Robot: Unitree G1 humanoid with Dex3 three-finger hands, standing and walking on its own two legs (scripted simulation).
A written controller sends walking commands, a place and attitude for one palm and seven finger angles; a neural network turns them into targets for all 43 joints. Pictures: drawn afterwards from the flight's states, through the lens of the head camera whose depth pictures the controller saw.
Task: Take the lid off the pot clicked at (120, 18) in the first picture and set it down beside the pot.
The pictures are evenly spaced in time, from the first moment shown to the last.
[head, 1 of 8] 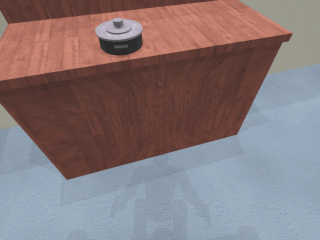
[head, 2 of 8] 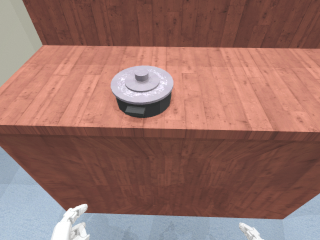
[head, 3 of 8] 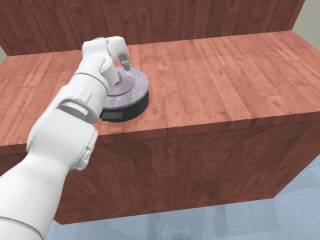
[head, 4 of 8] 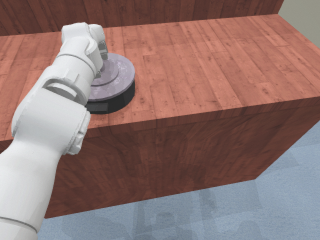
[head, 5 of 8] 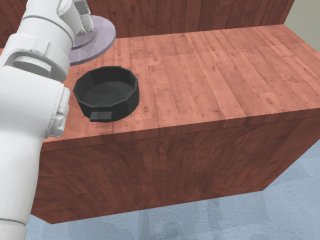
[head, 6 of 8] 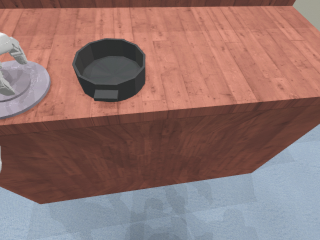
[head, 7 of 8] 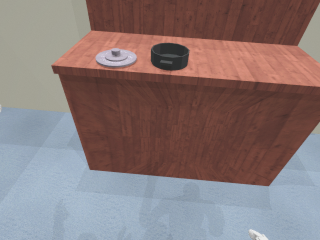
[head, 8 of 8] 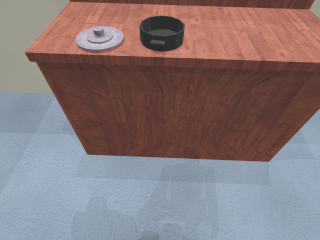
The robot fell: no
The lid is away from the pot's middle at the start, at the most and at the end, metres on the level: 0.00 0.26 0.25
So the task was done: yes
